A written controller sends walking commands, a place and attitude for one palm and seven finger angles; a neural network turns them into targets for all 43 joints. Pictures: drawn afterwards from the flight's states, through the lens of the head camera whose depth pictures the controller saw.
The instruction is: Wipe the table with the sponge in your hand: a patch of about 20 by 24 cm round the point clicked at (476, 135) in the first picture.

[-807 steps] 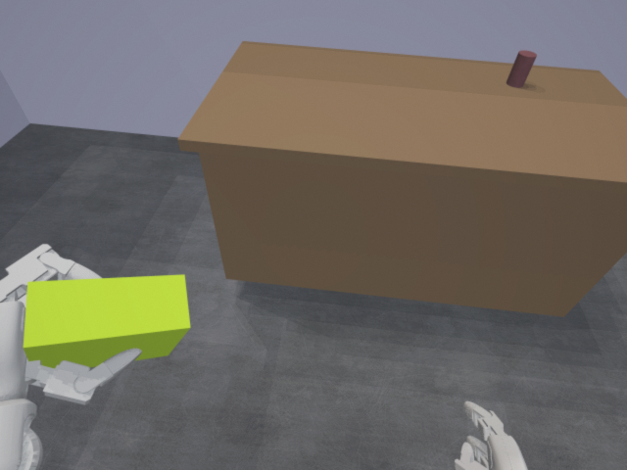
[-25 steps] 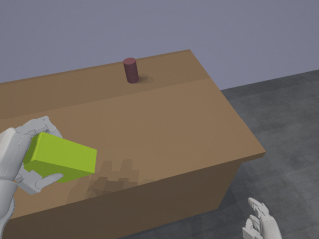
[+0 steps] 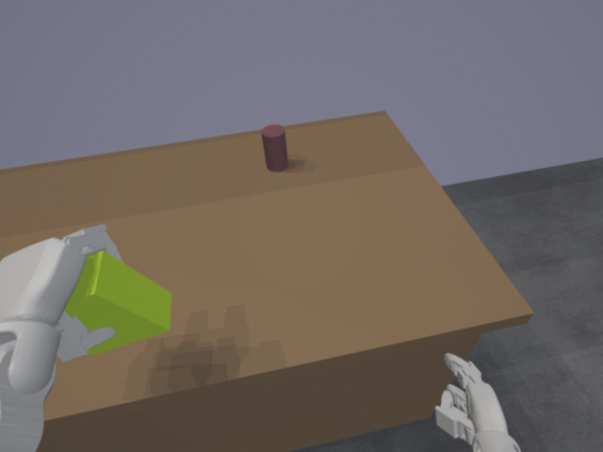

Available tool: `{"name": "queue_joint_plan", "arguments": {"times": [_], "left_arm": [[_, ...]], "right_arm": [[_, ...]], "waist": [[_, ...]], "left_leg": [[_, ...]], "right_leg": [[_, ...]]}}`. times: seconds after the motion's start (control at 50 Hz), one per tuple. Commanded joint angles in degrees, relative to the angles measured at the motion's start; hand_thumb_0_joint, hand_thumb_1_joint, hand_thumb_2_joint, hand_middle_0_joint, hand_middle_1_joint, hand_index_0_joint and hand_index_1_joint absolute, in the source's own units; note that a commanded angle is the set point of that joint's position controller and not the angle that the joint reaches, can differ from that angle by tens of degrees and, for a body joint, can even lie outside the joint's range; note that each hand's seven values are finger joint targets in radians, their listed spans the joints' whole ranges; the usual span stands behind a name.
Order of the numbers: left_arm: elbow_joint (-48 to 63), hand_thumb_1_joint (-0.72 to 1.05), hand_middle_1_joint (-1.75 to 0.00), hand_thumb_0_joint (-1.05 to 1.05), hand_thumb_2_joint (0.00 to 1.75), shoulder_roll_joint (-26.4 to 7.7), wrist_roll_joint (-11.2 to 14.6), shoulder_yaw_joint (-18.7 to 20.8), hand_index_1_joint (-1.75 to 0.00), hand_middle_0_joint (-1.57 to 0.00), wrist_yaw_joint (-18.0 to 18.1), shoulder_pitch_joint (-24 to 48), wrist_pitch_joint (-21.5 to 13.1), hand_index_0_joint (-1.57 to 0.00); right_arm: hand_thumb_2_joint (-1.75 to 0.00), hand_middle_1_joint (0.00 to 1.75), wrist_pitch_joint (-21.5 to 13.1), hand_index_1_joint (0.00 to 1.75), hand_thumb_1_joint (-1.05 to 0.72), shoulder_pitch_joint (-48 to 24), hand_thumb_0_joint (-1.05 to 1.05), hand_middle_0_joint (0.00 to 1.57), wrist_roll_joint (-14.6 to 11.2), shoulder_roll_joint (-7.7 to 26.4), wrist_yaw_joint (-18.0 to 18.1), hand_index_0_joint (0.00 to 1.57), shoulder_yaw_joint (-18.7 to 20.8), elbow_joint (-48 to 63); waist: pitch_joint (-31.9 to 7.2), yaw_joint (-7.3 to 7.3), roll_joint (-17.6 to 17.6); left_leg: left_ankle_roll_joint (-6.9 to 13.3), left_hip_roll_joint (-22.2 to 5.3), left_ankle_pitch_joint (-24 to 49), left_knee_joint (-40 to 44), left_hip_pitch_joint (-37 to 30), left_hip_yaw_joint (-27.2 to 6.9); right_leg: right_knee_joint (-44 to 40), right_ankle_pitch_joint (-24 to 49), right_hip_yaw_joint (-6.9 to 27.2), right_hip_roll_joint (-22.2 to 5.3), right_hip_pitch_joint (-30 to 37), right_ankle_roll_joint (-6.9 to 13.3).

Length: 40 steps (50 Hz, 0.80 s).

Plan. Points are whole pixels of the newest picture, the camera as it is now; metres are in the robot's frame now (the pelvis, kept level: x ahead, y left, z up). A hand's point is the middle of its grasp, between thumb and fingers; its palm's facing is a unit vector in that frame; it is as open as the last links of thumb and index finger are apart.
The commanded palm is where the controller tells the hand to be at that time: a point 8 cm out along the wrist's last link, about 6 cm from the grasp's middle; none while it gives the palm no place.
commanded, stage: turn the palm down, sponge in hand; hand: left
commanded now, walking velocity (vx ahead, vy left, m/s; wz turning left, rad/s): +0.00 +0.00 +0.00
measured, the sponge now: (111, 313) +0.23 +0.28 +0.09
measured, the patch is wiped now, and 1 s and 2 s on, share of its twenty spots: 0.00 0.00 0.00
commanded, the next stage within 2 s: move the sponge above the wiping area in 0.86 s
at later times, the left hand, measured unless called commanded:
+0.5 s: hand (103, 305) +0.22 +0.27 +0.13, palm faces +0.05 -0.06 -1.00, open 9.5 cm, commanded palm +0.18 +0.26 +0.19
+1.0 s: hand (112, 319) +0.21 +0.26 +0.12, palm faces +0.03 -0.07 -1.00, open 9.5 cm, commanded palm +0.18 +0.26 +0.19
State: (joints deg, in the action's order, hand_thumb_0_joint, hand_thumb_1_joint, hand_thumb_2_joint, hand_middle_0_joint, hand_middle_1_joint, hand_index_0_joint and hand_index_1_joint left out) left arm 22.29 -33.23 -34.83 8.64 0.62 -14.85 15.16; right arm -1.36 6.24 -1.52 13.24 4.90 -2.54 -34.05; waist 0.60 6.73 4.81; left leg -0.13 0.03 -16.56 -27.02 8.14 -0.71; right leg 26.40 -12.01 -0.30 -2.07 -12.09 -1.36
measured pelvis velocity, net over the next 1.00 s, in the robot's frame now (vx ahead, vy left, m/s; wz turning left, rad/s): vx -0.02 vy -0.02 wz -0.01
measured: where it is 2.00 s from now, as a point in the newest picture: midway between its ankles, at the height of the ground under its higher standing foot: outside the picture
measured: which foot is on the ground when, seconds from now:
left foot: down 0.00-1.00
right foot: down 0.00-1.00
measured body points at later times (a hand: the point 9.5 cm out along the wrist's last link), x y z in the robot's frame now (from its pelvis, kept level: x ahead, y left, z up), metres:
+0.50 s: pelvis +0.00 -0.02 +0.00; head -0.01 -0.07 +0.45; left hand +0.21 +0.27 +0.18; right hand +0.24 -0.22 -0.09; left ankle -0.02 +0.12 -0.74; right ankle +0.03 -0.14 -0.74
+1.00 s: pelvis -0.02 -0.02 +0.00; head -0.03 -0.07 +0.45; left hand +0.20 +0.26 +0.17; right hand +0.23 -0.22 -0.08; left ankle -0.02 +0.12 -0.74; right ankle +0.03 -0.14 -0.74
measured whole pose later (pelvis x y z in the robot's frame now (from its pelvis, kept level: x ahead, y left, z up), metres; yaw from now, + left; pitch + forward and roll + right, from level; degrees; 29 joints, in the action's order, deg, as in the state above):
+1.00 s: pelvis -0.02 -0.02 +0.00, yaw +0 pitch -4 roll +1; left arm 16.0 -31.2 -49.3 -0.3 -4.2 -10.6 17.1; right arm -1.2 2.7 -1.4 15.5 3.7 -1.5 -37.8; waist 1.9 7.5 6.3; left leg -1.2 -0.7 -13.2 -22.8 5.1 -0.6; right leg 25.2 -10.2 -0.1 -1.3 -10.6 0.1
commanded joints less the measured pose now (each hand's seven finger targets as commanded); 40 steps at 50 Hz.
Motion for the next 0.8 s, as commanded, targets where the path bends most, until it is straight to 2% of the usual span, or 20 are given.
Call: {"name": "queue_joint_plan", "arguments": {"times": [0.0, 0.06, 0.12, 0.14, 0.16, 0.24, 0.26, 0.34, 0.36, 0.44, 0.46, 0.52, 0.54, 0.56, 0.64, 0.66, 0.68, 0.74, 0.76, 0.78], "left_arm": [[9.26, 0.10, -1.60, 0.00, 1.30, -10.55, -3.55, 4.05, -1.60, -1.20, -0.48, 9.39, 1.64, -1.20], [11.31, 0.10, -1.60, 0.00, 1.30, -10.23, -6.73, 2.20, -1.60, -1.20, -1.86, 12.76, 1.37, -1.20], [11.42, 0.10, -1.60, 0.00, 1.30, -13.34, -9.66, 4.24, -1.60, -1.20, -1.85, 13.42, -0.33, -1.20], [13.06, 0.10, -1.60, 0.00, 1.30, -14.77, -10.08, 6.35, -1.60, -1.20, -1.48, 14.25, -0.46, -1.20], [11.22, 0.10, -1.60, 0.00, 1.30, -13.19, -11.00, 4.84, -1.60, -1.20, -1.26, 14.59, -0.84, -1.20], [7.73, 0.10, -1.60, 0.00, 1.30, -15.67, -11.91, 8.22, -1.60, -1.20, 0.06, 14.71, -0.34, -1.20], [5.91, 0.10, -1.60, 0.00, 1.30, -12.53, -11.96, 5.19, -1.60, -1.20, 0.02, 14.69, 0.20, -1.20], [6.31, 0.10, -1.60, 0.00, 1.30, -12.65, -13.44, 4.36, -1.60, -1.20, -0.38, 14.53, 2.18, -1.20], [4.85, 0.10, -1.60, 0.00, 1.30, -9.93, -13.34, 1.22, -1.60, -1.20, -0.87, 13.97, 2.70, -1.20], [4.82, 0.10, -1.60, 0.00, 1.30, -11.21, -15.69, 0.36, -1.60, -1.20, -2.63, 15.95, 3.67, -1.20], [3.86, 0.10, -1.60, 0.00, 1.30, -9.55, -15.28, -1.24, -1.60, -1.20, -2.96, 15.12, 3.37, -1.20], [5.33, 0.10, -1.60, 0.00, 1.30, -13.98, -16.16, 2.49, -1.60, -1.20, -2.97, 16.09, 1.28, -1.20], [8.09, 0.10, -1.60, 0.00, 1.30, -16.04, -16.34, 4.88, -1.60, -1.20, -2.57, 17.28, 0.67, -1.20], [7.43, 0.10, -1.60, 0.00, 1.30, -13.81, -16.32, 3.35, -1.60, -1.20, -2.10, 16.73, 0.01, -1.20], [5.75, 0.10, -1.60, 0.00, 1.30, -16.00, -15.98, 7.38, -1.60, -1.20, -0.05, 16.08, -0.69, -1.20], [4.18, 0.10, -1.60, 0.00, 1.30, -11.66, -15.24, 3.76, -1.60, -1.20, 0.19, 15.77, -0.43, -1.20], [3.15, 0.10, -1.60, 0.00, 1.30, -13.00, -15.35, 4.57, -1.60, -1.20, 0.49, 16.03, -0.14, -1.20], [2.00, 0.10, -1.60, 0.00, 1.30, -11.36, -14.41, 3.00, -1.60, -1.20, 0.25, 16.51, 2.06, -1.20], [1.12, 0.10, -1.60, 0.00, 1.30, -9.40, -14.31, 0.34, -1.60, -1.20, -0.31, 16.66, 2.69, -1.20], [1.71, 0.10, -1.60, 0.00, 1.30, -10.31, -14.16, 0.49, -1.60, -1.20, -0.57, 16.33, 2.83, -1.20]], "right_arm": [[-0.90, 0.30, -1.83, 0.30, -0.90, -9.24, 0.00, 0.20, 0.01, 7.43, 0.53, 0.20, 2.20, 9.17], [-0.90, 0.30, -2.11, 0.30, -0.90, -10.69, 0.00, 0.20, 0.10, 7.00, 0.27, 0.20, 1.63, 9.45], [-0.90, 0.30, -1.63, 0.30, -0.90, -9.96, 0.00, 0.20, 0.72, 7.11, 0.07, 0.20, 2.18, 8.77], [-0.90, 0.30, -2.10, 0.30, -0.90, -12.78, 0.00, 0.20, 0.41, 6.83, -0.10, 0.20, 1.69, 8.84], [-0.90, 0.30, -2.17, 0.30, -0.90, -11.03, 0.00, 0.20, 0.93, 6.58, -0.19, 0.20, 1.71, 8.55], [-0.90, 0.30, -1.69, 0.30, -0.90, -13.40, 0.00, 0.20, 0.41, 6.87, -0.55, 0.20, 1.95, 7.28], [-0.90, 0.30, -1.60, 0.30, -0.90, -12.13, 0.00, 0.20, 0.59, 6.81, -0.73, 0.20, 1.96, 7.18], [-0.90, 0.30, -1.45, 0.30, -0.90, -15.61, 0.00, 0.20, -0.08, 7.11, -1.44, 0.20, 2.12, 7.09], [-0.90, 0.30, -1.54, 0.30, -0.90, -13.74, 0.00, 0.20, 0.15, 7.19, -1.47, 0.20, 2.25, 7.21], [-0.90, 0.30, -1.74, 0.30, -0.90, -16.68, 0.00, 0.20, -0.32, 7.13, -1.57, 0.20, 2.03, 7.32], [-0.90, 0.30, -2.00, 0.30, -0.90, -14.53, 0.00, 0.20, -0.10, 7.22, -1.37, 0.20, 2.25, 7.49], [-0.90, 0.30, -1.92, 0.30, -0.90, -13.99, 0.00, 0.20, 0.34, 7.21, -1.13, 0.20, 2.56, 7.21], [-0.90, 0.30, -2.50, 0.30, -0.90, -16.15, 0.00, 0.20, 0.31, 7.15, -1.07, 0.20, 2.27, 7.49], [-0.90, 0.30, -2.80, 0.30, -0.90, -14.46, 0.00, 0.20, 0.58, 6.57, -0.99, 0.20, 2.41, 7.56], [-0.90, 0.30, -2.66, 0.30, -0.90, -15.23, 0.00, 0.20, 0.45, 6.85, -1.12, 0.20, 2.72, 6.44], [-0.90, 0.30, -2.73, 0.30, -0.90, -13.98, 0.00, 0.20, 0.31, 6.38, -1.17, 0.20, 2.84, 6.42], [-0.90, 0.30, -2.58, 0.30, -0.90, -13.71, 0.00, 0.20, 0.06, 6.80, -1.27, 0.20, 2.93, 5.79], [-0.90, 0.30, -2.55, 0.30, -0.90, -16.68, 0.00, 0.20, -0.49, 6.98, -1.13, 0.20, 2.61, 6.06], [-0.90, 0.30, -2.65, 0.30, -0.90, -15.72, 0.00, 0.20, -0.34, 7.28, -1.14, 0.20, 2.56, 6.24], [-0.90, 0.30, -2.68, 0.30, -0.90, -15.47, 0.00, 0.20, -0.50, 7.06, -0.97, 0.20, 2.61, 6.23]], "waist": [[-7.33, -0.54, 0.89], [-8.50, -0.61, 1.22], [-10.71, 0.18, 0.37], [-11.07, 0.77, 2.16], [-11.40, 0.74, 0.87], [-9.20, 1.53, 0.81], [-9.53, 1.08, -0.02], [-9.78, 1.38, 1.47], [-9.93, 0.84, -0.26], [-8.07, 0.83, -1.88], [-8.93, 0.50, -3.98], [-10.95, 1.33, -4.17], [-11.55, 1.76, -2.28], [-12.72, 1.59, -2.85], [-10.20, 2.20, -2.03], [-9.24, 1.28, -2.89], [-8.66, 1.32, -2.30], [-6.06, 1.12, -0.98], [-6.62, 0.88, -1.61], [-7.19, 0.88, -1.55]], "left_leg": [[0.51, -1.19, 16.37, 7.02, 2.01, -1.54], [1.26, -0.90, 16.16, 6.94, 1.13, -1.34], [1.33, -0.90, 19.67, 7.16, -0.34, -2.44], [1.46, -0.80, 18.38, 7.48, -0.32, -2.66], [1.61, -0.54, 19.73, 7.01, -0.02, -1.97], [1.32, 0.10, 17.87, 7.69, 0.38, -2.33], [1.55, 0.26, 18.64, 7.21, 0.55, -1.25], [1.44, 0.85, 18.69, 7.26, 0.04, -1.59], [1.85, 0.85, 18.10, 6.89, 0.46, -0.85], [2.22, 1.40, 13.81, 7.37, 0.79, -1.52], [2.66, 1.38, 13.97, 6.78, 1.22, -0.76], [2.64, 1.76, 14.81, 6.93, -0.14, -1.28], [2.69, 1.88, 14.48, 6.66, -1.03, -1.65], [2.92, 1.90, 15.97, 5.85, -1.22, -0.65], [2.18, 1.85, 16.38, 6.25, -1.54, -1.75], [2.31, 1.46, 16.24, 5.90, -0.90, -0.59], [1.85, 1.46, 15.62, 6.51, -0.57, -1.04], [1.77, 1.65, 12.29, 7.18, 0.42, -1.22], [1.95, 1.54, 11.61, 7.33, 1.24, -0.68], [1.93, 1.64, 11.08, 7.70, 1.22, -0.89]], "right_leg": [[-3.33, 6.45, -1.18, 1.70, 6.86, 3.43], [-3.36, 6.54, -0.85, 2.21, 7.70, 3.89], [-3.37, 8.41, 0.04, 1.89, 9.02, 4.06], [-3.22, 7.93, 1.73, 3.02, 10.04, 4.60], [-3.29, 8.59, -0.07, 2.36, 10.27, 4.46], [-4.94, 7.12, 2.97, 2.79, 9.89, 5.06], [-4.99, 8.19, 0.94, 2.08, 10.12, 4.69], [-5.17, 8.28, 3.72, 2.36, 10.05, 5.12], [-5.09, 8.41, 1.71, 1.71, 10.29, 4.58], [-5.95, 3.67, 4.65, 2.28, 8.36, 4.70], [-5.45, 4.21, 2.53, 1.67, 9.23, 4.14], [-5.49, 5.04, 3.42, 1.45, 9.84, 4.01], [-5.80, 4.32, 5.62, 2.32, 9.81, 4.66], [-5.16, 6.20, 3.49, 1.69, 10.67, 4.33], [-6.47, 6.40, 6.79, 2.42, 9.12, 5.13], [-6.35, 6.79, 4.49, 1.76, 9.01, 4.50], [-6.53, 5.76, 4.94, 1.72, 8.20, 4.49], [-7.32, 2.00, 6.14, 2.13, 6.75, 4.72], [-6.72, 1.93, 3.98, 1.62, 7.51, 4.30], [-6.62, 1.34, 4.33, 1.39, 7.99, 4.07]]}}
